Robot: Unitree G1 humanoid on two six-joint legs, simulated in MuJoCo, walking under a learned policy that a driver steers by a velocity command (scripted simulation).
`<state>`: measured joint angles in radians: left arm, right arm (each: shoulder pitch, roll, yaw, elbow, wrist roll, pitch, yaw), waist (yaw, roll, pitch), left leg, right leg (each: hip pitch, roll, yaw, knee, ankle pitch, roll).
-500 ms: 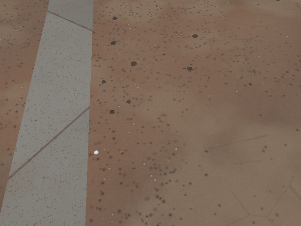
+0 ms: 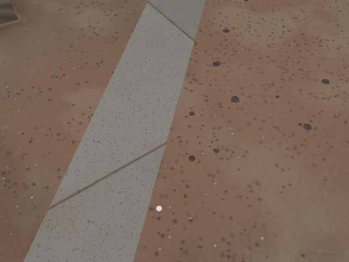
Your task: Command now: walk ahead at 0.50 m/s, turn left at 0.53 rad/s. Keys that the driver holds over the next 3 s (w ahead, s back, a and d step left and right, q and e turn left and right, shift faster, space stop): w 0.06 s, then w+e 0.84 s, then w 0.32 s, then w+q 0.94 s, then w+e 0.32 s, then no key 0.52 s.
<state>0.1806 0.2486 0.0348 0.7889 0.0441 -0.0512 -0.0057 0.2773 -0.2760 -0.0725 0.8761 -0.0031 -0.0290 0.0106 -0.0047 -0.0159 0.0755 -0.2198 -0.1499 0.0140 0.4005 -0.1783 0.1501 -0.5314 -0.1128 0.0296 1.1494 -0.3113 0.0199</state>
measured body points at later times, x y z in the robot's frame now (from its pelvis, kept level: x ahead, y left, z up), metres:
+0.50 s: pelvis +0.29 -0.07 +0.00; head +0.32 -0.08 +0.44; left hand +0.40 +0.20 -0.12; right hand +0.34 -0.34 -0.14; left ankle +0.21 +0.06 -0.64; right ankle +0.34 -0.12 -0.74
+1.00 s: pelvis +0.57 -0.07 -0.01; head +0.60 -0.07 +0.44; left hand +0.69 +0.19 -0.14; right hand +0.66 -0.37 -0.09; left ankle +0.67 -0.01 -0.74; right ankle +0.41 -0.13 -0.66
